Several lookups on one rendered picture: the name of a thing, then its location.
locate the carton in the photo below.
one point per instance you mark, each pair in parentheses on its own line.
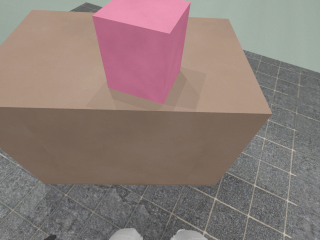
(141,44)

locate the robot thigh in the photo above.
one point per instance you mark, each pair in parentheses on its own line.
(126,234)
(188,235)

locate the robot right thigh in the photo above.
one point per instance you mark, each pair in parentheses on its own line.
(188,235)

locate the pedestal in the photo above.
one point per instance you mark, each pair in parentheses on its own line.
(61,122)

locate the robot left thigh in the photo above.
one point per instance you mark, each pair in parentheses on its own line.
(126,234)

